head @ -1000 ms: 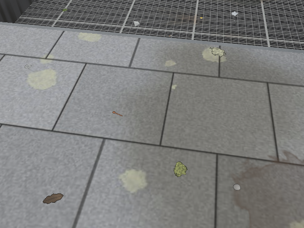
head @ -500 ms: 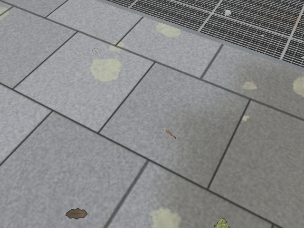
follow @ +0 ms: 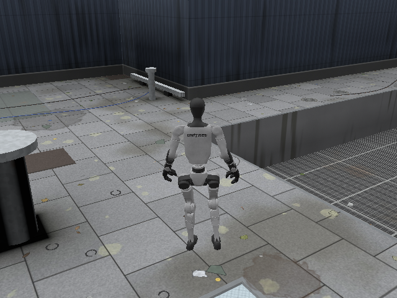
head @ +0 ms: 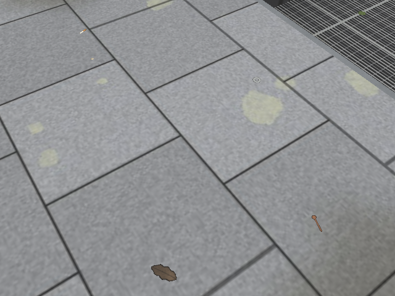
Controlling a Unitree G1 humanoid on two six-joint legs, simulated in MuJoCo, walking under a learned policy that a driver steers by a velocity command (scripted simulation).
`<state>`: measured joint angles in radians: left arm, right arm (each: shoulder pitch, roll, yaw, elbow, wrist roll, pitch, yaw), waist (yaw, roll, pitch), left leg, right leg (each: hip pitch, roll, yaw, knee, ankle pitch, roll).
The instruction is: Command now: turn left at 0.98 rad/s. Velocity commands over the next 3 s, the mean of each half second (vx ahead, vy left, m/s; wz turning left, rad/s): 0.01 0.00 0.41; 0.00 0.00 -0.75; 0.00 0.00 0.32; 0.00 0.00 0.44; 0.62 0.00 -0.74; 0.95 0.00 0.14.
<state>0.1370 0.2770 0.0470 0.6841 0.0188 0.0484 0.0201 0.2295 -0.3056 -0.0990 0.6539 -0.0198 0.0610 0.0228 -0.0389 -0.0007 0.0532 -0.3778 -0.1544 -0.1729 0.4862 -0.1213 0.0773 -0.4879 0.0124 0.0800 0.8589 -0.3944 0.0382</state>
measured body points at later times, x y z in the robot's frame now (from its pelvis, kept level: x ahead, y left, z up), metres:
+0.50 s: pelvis -0.01 -0.02 +0.00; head +0.03 -0.01 +0.45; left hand +0.02 +0.27 -0.12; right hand +0.20 -0.24 -0.10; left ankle -0.05 +0.08 -0.74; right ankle +0.04 -0.13 -0.73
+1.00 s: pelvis -0.02 -0.07 +0.00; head +0.02 -0.10 +0.45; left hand +0.18 +0.18 -0.08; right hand +0.04 -0.37 -0.12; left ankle -0.01 +0.08 -0.66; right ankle -0.03 -0.14 -0.73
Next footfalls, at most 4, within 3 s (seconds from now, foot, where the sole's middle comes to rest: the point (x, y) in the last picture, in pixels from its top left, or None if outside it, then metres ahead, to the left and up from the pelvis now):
0.12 right None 0.08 -0.12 -0.77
0.48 left None -0.01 0.08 -0.77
0.84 right None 0.01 -0.15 -0.77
1.42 left None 0.04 0.03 -0.77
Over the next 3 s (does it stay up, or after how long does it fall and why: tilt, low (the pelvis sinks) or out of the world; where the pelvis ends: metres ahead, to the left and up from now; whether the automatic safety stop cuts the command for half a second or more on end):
stays up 0.62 -0.26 -0.01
